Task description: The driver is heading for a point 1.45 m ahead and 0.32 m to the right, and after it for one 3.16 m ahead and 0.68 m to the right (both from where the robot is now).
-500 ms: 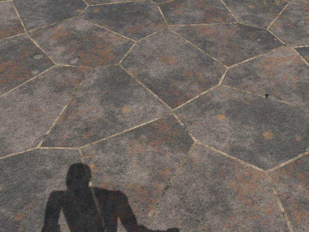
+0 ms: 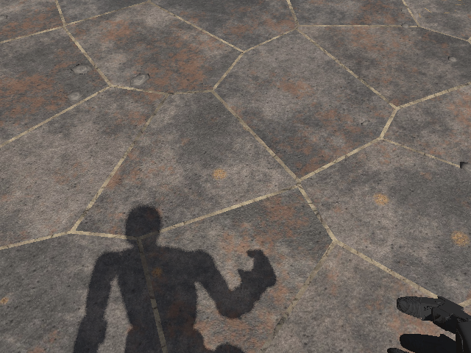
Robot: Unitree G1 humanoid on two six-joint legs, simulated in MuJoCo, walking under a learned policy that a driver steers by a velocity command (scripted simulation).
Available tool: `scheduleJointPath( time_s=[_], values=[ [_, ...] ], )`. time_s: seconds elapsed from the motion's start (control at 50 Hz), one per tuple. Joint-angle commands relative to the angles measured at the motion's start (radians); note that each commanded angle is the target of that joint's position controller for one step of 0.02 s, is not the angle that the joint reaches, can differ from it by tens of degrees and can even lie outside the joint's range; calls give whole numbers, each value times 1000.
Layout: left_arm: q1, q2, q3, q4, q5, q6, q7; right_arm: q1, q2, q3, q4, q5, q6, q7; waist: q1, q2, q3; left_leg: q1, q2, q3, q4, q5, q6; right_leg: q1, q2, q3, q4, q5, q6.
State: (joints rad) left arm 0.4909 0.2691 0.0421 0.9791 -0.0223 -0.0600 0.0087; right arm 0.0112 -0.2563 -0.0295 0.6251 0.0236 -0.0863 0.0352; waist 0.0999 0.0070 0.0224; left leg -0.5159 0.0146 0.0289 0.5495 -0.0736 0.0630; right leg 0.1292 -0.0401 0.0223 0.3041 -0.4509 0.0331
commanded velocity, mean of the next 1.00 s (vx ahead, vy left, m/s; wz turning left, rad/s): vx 0.49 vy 0.00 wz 0.00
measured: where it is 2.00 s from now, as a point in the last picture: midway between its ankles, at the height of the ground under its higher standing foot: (286, 199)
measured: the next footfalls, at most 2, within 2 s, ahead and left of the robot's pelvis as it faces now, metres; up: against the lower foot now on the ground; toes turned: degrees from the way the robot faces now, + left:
right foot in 0.56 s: +0.48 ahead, -0.12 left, +0.00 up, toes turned -2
left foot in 1.12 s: +0.79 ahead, +0.11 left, +0.00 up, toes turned -2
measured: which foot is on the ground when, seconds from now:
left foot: down 0.00-0.56, up 0.58-1.00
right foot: down 0.00-0.02, up 0.04-0.54, down 0.56-1.00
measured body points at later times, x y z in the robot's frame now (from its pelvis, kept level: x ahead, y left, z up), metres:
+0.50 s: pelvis +0.26 +0.00 +0.02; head +0.29 +0.00 +0.47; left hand +0.48 +0.23 -0.07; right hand +0.25 -0.27 -0.12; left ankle +0.13 +0.11 -0.72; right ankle +0.44 -0.13 -0.69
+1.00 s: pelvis +0.53 -0.03 +0.02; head +0.56 -0.04 +0.47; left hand +0.53 +0.24 -0.11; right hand +0.74 -0.27 -0.08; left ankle +0.73 +0.13 -0.67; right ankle +0.44 -0.12 -0.72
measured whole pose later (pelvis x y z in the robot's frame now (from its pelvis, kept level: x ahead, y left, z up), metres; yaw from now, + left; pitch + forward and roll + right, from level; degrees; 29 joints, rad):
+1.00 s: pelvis +0.53 -0.03 +0.02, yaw +0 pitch +2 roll -2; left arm 0.37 0.26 0.04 0.91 -0.01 -0.08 -0.01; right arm 0.06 -0.26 -0.03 0.79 0.01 -0.07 0.02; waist 0.08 0.05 0.02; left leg -0.64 0.10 -0.03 0.58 0.08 0.00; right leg 0.02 0.07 -0.04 0.19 -0.24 -0.06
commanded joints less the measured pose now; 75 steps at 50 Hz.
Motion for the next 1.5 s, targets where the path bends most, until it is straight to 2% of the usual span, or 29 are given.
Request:
scheduleJointPath(
  time_s=[0.02, 0.04, 0.06, 0.1, 0.14, 0.18, 0.28, 0.48, 0.52, 0.56, 0.58, 0.6, 0.62, 0.64, 0.66, 0.7, 0.8, 0.9, 1.0, 1.06, 1.1, 1.12, 1.14, 1.16, 1.18, 1.24, 1.32, 1.4, 1.5],
  values=[
    [-47, 104, 11, -96, 39, -4, 3, 449, -244, -97, 63, -8, 14, -31, -268, 74, -256, 731, 179, -231, 14, -107, 107, -457, -68, -26, 620, 542, -87],
    [86, -26, -22, -103, 13, -25, -3, 459, -294, -92, 75, -24, 10, -13, -174, 367, -388, 889, 375, -773, -231, -445, 251, -723, 105, 49, 931, -102, -52],
    [-3, 104, 9, -107, -15, -42, -9, 402, -192, -67, 69, -14, 1, -8, -192, 224, -260, 780, 352, -818, -332, -569, 204, -830, 47, 120, 1039, -83, -70],
    [-160, 136, 20, -152, -19, -54, -7, 259, -150, -51, 63, -15, -9, -3, -146, 54, -66, 517, 288, -526, -335, -326, 157, -832, -53, 69, 990, 112, -92],
    [-142, 112, 26, -146, 2, -40, -6, 194, -113, -43, 68, -35, -19, 1, -83, 77, -49, 374, 213, -364, -373, -155, 148, -730, -109, 78, 904, 207, -86],
    [-131, 86, 23, -140, 5, -18, -3, 196, -99, -40, 89, -27, -32, 0, -65, 79, -42, 327, 191, -291, -415, -94, 166, -705, -116, 63, 854, 226, -71],
    [-307, 76, 21, -204, 24, -10, -3, 273, -141, -50, 144, -23, -29, -21, -97, 28, 34, 346, 191, -205, -466, -24, 182, -850, -120, 52, 603, 427, -22],
    [-564, 70, 3, -308, 6, -42, -55, 410, -185, -59, 239, -4, 16, -42, -173, 43, 68, 566, 240, -127, -365, 92, 127, -801, -42, 1, 215, 474, -62],
    [-509, 99, 14, -301, 6, -46, -59, 392, -200, -64, 242, -4, 27, -44, -134, 72, 28, 605, 245, -125, -287, 273, 107, -699, -10, -25, 194, 391, -91],
    [-245, 176, 55, -227, 9, -46, -46, 369, -183, -53, 233, -13, 38, -47, -4, 66, -146, 521, 163, -56, 32, 504, 59, -314, 25, -58, 183, 398, -150],
    [-57, 260, 75, -194, 19, -41, -34, 390, -128, -29, 204, -40, 35, -50, 44, -79, -317, 295, 91, -7, 375, 184, 21, 9, -185, 187, 220, 430, -218],
    [-35, 297, 81, -173, 21, -38, -44, 523, -9, 2, 206, -22, 10, -37, -39, -342, -420, -92, -92, -71, 666, -486, -34, 288, -359, 676, 68, 172, -370],
    [-63, 189, 54, -186, 11, -39, -44, 438, -133, -23, 214, 4, -11, -33, 6, -205, -343, -205, -35, -178, 763, -495, -19, 239, -331, 681, 0, 56, -330],
    [-140, 152, 41, -199, 12, -40, -40, 335, -175, -36, 183, 22, -24, -30, -4, -149, -202, -251, 15, -149, 754, -396, -4, 106, -299, 522, -16, 109, -287],
    [-211, 139, 36, -212, 18, -40, -39, 287, -162, -33, 175, 14, -28, -36, -37, -57, -132, -211, 68, -120, 706, -301, -8, -35, -263, 415, -39, 227, -268],
    [-270, 99, 25, -217, 35, -45, -41, 284, -140, -39, 177, -7, -14, -37, -93, -69, -74, -118, 121, -120, 618, -204, -19, -201, -202, 288, -96, 369, -257],
    [-232, 133, 36, -176, 24, -57, -32, 225, -95, -33, 157, -20, 20, -43, -108, -52, -11, -162, 141, -96, 446, -76, -68, -274, -177, 151, -182, 517, -281],
    [-163, 150, 36, -141, 14, -41, -14, 55, -64, -20, 116, -18, 4, -29, -52, -56, 28, -134, 102, -50, 130, 177, -72, -255, -125, 43, -201, 510, -233],
    [-65, 160, 40, -86, 3, -15, -7, -93, -72, -17, 60, -9, -13, -3, -15, -53, 66, -157, 64, -56, -19, 145, -53, -111, -184, 88, -135, 523, -233],
    [-84, 183, 51, -85, -1, 0, 4, -57, -109, -29, 62, -10, -27, 7, -62, -78, 36, -63, 40, -63, -72, 52, -29, -60, -214, 135, -52, 606, -211],
    [-119, 178, 48, -96, 5, 7, 5, 143, -170, -62, 120, -12, -33, -3, -171, -81, -88, 250, 0, -22, -103, 34, 11, -118, -149, 102, 162, 805, -174],
    [-129, 132, 30, -122, 20, 6, 5, 325, -230, -82, 156, -28, -33, -15, -244, -31, -242, 563, 125, -136, -40, 51, 66, -297, -87, 65, 424, 645, -139],
    [5, 4, -5, -140, 16, -13, -1, 415, -319, -105, 177, -40, -21, -21, -199, 218, -397, 955, 384, -557, -89, -88, 211, -704, 78, -7, 801, 130, -61],
    [-6, 70, 8, -123, -8, -28, -4, 418, -225, -82, 177, -29, -16, -20, -220, 240, -434, 942, 416, -738, -209, -228, 232, -820, 71, 113, 957, -132, -59],
    [-95, 152, 33, -148, -31, -32, -3, 341, -167, -64, 168, -23, -17, -23, -216, 167, -255, 804, 379, -582, -238, -263, 178, -890, 16, 118, 1001, -69, -66],
    [-165, 120, 46, -165, -11, -9, 7, 179, -82, -40, 167, -34, -27, -21, -127, 106, -57, 448, 270, -272, -344, -107, 110, -782, -90, 90, 885, 127, -65],
    [-171, 61, 43, -194, -7, 36, 5, 150, -114, -56, 195, -38, -43, -24, -86, 76, 0, 338, 261, -103, -428, 27, 128, -765, -114, 83, 814, 225, -49],
    [-262, 49, 40, -240, 8, 31, -12, 135, -148, -65, 208, -42, -29, -45, -91, 53, 36, 335, 214, 84, -402, 302, 108, -745, -90, 30, 559, 423, -32],
    [-380, 52, 39, -314, 15, 36, -53, 182, -198, -77, 224, -12, 12, -67, -131, 57, 4, 460, 245, 151, -293, 449, 85, -683, -43, -52, 354, 473, -53]
  ],
)
Velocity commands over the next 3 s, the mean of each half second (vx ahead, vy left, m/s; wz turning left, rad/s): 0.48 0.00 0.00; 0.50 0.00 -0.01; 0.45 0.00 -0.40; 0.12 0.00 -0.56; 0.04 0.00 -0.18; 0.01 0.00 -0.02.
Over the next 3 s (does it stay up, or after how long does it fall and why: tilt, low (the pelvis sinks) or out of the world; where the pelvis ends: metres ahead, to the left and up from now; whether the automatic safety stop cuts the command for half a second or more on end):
stays up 0.94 -0.06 0.02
